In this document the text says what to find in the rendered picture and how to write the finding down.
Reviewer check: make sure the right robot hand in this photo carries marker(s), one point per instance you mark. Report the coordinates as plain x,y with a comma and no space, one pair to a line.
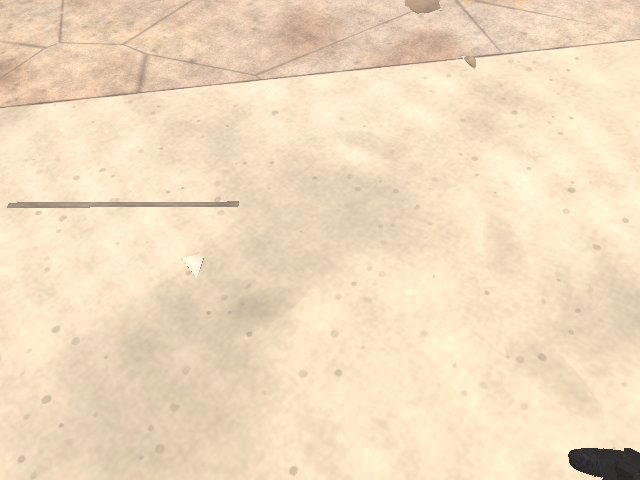
607,463

